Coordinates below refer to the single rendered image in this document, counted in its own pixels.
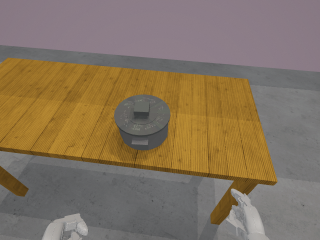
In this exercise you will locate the robot right hand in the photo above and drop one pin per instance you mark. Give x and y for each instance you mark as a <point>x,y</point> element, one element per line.
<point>249,219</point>

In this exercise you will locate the pot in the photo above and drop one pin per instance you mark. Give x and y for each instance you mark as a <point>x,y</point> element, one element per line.
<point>144,143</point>

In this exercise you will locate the knob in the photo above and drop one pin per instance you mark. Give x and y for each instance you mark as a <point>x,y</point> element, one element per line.
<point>141,108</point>

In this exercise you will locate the robot left hand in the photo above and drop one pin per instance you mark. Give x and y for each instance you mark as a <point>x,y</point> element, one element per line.
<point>74,222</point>

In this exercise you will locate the lid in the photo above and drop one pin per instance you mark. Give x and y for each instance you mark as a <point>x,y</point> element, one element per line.
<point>138,125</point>

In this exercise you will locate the table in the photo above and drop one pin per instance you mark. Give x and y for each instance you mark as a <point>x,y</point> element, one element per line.
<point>66,111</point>

